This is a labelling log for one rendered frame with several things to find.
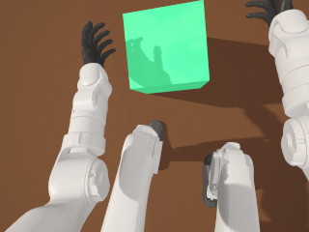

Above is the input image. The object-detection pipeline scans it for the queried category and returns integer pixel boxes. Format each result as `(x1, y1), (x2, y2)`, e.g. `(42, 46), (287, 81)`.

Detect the left robot foot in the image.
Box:
(148, 120), (164, 141)

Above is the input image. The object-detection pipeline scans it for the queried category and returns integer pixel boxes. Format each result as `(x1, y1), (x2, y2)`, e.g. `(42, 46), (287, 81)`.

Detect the robot left hand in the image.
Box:
(81, 21), (116, 68)

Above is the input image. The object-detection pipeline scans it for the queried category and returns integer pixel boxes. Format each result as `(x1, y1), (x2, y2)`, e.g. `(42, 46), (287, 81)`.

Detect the right robot thigh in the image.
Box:
(210, 148), (261, 232)

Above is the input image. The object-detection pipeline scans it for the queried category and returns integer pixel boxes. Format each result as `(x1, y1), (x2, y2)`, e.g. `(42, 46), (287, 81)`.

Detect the robot left upper arm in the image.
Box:
(5, 158), (110, 232)

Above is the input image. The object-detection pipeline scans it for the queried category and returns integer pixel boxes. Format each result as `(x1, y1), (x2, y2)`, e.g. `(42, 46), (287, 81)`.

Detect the robot right hand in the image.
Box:
(245, 0), (294, 28)

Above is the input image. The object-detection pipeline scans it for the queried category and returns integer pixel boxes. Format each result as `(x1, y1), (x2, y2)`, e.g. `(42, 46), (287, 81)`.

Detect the robot right forearm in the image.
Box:
(268, 9), (309, 118)

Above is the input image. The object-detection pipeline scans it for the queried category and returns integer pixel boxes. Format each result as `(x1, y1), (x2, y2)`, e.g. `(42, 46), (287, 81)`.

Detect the robot right upper arm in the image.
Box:
(281, 114), (309, 182)

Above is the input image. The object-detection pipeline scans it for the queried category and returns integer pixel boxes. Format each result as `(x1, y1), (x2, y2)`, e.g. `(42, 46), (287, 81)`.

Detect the robot left forearm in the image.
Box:
(48, 63), (112, 196)

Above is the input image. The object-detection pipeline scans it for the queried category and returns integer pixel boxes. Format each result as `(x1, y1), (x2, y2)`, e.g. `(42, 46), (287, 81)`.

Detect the carton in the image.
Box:
(123, 0), (210, 94)

